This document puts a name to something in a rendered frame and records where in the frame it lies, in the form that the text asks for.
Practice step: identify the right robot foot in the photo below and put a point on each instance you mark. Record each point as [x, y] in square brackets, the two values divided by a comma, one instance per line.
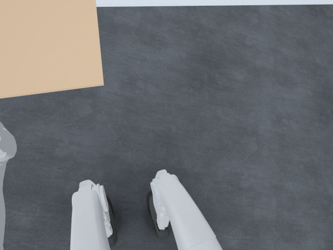
[165, 231]

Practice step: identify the left robot upper arm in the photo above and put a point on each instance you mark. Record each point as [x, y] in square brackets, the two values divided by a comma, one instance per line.
[8, 148]

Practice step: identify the left robot shin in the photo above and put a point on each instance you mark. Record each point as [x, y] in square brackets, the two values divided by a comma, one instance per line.
[106, 217]

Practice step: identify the cabinet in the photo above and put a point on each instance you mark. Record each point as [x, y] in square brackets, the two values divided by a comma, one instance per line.
[48, 46]

